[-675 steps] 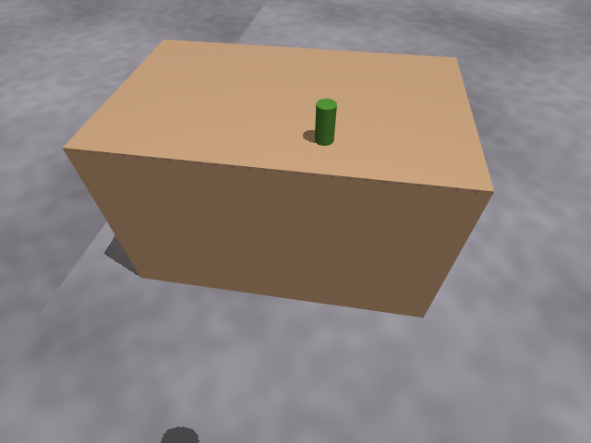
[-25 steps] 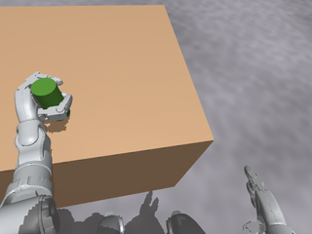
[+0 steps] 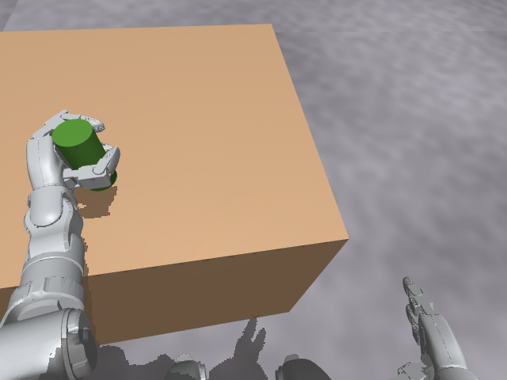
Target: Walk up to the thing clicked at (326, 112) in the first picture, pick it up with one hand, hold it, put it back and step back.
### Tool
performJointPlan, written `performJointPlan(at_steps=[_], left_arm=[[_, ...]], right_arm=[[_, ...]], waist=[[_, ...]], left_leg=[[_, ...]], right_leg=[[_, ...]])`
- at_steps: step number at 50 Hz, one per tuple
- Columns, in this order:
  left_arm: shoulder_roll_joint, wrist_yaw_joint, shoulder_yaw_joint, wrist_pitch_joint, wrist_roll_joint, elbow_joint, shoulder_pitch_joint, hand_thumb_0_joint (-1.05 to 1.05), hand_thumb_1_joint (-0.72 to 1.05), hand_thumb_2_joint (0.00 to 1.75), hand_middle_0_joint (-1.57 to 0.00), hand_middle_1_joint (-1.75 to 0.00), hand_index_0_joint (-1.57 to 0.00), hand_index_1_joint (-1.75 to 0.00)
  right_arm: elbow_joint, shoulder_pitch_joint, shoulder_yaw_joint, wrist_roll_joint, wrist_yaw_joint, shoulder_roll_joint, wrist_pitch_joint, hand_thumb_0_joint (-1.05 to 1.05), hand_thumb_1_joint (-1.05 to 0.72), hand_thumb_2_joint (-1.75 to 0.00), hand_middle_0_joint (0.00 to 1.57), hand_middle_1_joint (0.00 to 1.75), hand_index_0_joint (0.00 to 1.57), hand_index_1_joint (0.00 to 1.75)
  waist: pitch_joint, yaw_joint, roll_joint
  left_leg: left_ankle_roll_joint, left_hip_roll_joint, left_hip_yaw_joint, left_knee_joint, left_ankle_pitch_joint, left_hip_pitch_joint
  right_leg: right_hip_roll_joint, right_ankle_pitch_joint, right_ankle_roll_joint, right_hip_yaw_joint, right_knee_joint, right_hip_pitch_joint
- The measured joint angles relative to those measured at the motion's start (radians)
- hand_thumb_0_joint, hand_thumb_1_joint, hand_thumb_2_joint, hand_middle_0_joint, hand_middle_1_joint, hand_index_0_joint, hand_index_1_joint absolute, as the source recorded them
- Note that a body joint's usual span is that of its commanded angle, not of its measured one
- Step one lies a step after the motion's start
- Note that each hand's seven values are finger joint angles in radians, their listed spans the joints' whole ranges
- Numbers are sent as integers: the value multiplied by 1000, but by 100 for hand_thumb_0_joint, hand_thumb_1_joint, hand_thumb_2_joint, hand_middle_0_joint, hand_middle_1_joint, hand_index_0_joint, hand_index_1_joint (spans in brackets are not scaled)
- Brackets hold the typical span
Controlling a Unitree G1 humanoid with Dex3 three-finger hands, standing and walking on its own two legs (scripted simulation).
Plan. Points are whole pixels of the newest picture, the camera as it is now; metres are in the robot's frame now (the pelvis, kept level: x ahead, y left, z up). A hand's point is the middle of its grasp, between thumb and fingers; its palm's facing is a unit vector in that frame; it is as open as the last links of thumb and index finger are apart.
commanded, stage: settle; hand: left
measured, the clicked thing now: (88, 157) +0.46 +0.22 +0.06
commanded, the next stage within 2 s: lift in 0.18 s
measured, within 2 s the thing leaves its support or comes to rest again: neither
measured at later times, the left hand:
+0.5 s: hand (84, 142) +0.46 +0.21 +0.10, palm faces +0.19 -0.98 -0.01, open 7.3 cm
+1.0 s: hand (79, 136) +0.41 +0.18 +0.17, palm faces +0.20 -0.98 -0.01, open 7.2 cm
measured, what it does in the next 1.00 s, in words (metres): stands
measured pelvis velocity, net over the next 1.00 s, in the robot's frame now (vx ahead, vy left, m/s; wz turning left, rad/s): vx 0.01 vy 0.00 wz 0.01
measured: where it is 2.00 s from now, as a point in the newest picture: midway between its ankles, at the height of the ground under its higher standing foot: outside the picture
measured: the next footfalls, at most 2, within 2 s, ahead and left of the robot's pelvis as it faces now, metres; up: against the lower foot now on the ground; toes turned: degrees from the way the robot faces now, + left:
none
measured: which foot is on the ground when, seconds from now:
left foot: down 0.00-1.00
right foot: down 0.00-1.00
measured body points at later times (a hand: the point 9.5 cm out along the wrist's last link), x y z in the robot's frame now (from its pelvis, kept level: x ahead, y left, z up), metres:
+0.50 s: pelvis +0.01 +0.01 +0.01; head +0.08 +0.02 +0.46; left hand +0.45 +0.27 +0.10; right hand +0.16 -0.26 -0.02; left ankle +0.03 +0.12 -0.67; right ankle -0.02 -0.14 -0.67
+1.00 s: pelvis +0.01 +0.00 +0.03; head +0.02 -0.01 +0.48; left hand +0.39 +0.24 +0.17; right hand +0.16 -0.27 -0.02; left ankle +0.03 +0.12 -0.67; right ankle -0.02 -0.14 -0.67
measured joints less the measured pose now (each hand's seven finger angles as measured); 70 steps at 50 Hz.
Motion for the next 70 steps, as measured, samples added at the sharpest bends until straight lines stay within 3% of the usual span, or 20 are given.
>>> performJointPlan(at_steps=[20, 30, 49, 70], left_arm=[[5, -6, -13, 47, -13, -18, -12, 0, -9, 116, -88, -115, -88, -116], [-43, 19, -51, 104, -22, -133, 51, 0, -9, 116, -88, -114, -88, -115], [-145, 85, -127, 339, -46, -499, 230, 0, -9, 116, -89, -113, -89, -114], [-184, 98, -142, 544, -65, -754, 338, 0, -9, 116, -89, -113, -89, -114]], right_arm=[[71, -27, -11, 9, -7, 7, -4, -1, 54, -5, 6, 5, 6, 5], [86, -15, -39, 25, -25, -3, -11, -1, 54, -5, 6, 5, 6, 5], [225, -32, -63, 57, -73, 8, -43, -1, 55, -4, 6, 5, 6, 5], [393, -87, -38, 59, -105, 23, -132, -1, 54, -4, 6, 5, 6, 5]], waist=[[6, 16, 9], [2, 39, 11], [10, 102, 33], [57, 121, 49]], left_leg=[[6, -3, 9, -46, 10, 55], [6, -7, 15, -89, 21, 124], [-1, -22, 27, -217, 64, 327], [-15, -31, 14, -348, 137, 484]], right_leg=[[-3, 19, 6, 7, -57, 57], [-7, 30, 6, 11, -98, 123], [-22, 61, 1, 16, -199, 310], [-27, 110, -13, 0, -295, 457]])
